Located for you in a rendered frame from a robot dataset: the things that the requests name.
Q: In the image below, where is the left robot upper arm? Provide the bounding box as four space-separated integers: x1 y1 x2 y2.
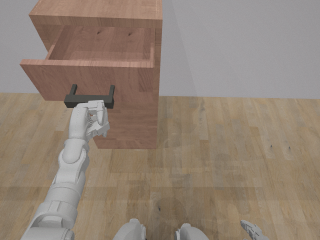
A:
22 227 75 240

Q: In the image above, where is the right robot shin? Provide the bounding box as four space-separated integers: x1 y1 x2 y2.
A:
181 223 191 228

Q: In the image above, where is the cabinet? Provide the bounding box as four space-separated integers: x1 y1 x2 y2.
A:
28 0 163 150

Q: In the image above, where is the robot right hand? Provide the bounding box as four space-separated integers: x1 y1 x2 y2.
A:
240 220 269 240

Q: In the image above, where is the robot left hand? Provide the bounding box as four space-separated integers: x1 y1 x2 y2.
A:
68 100 110 143

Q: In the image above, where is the handle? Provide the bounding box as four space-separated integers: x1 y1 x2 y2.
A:
64 84 115 109

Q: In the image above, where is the robot left forearm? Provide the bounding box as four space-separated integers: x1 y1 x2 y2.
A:
20 138 90 240

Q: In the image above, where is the drawer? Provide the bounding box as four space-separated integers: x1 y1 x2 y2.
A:
19 25 154 103

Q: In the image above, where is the robot left thigh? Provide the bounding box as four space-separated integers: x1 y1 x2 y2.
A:
112 222 146 240

